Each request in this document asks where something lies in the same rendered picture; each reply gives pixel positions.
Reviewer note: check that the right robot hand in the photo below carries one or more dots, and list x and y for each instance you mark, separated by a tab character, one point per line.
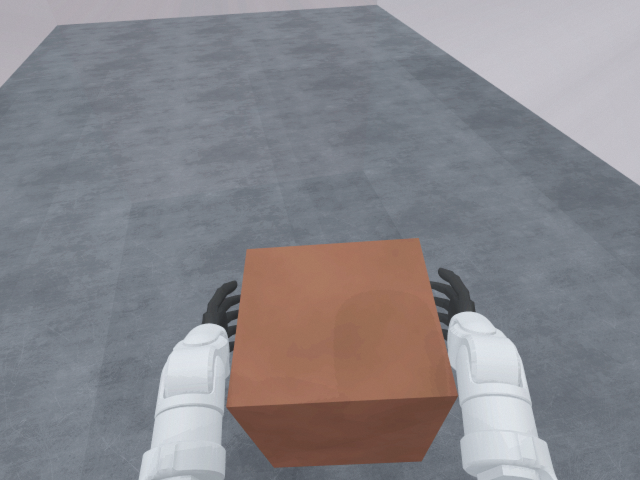
458	294

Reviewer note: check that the robot left forearm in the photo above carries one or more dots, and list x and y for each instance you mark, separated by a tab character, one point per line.
186	441

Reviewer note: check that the robot right forearm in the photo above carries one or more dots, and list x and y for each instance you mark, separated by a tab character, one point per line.
500	437

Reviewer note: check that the left robot hand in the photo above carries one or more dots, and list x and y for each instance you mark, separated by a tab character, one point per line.
217	307

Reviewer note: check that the carton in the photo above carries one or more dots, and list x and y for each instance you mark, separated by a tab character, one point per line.
339	356

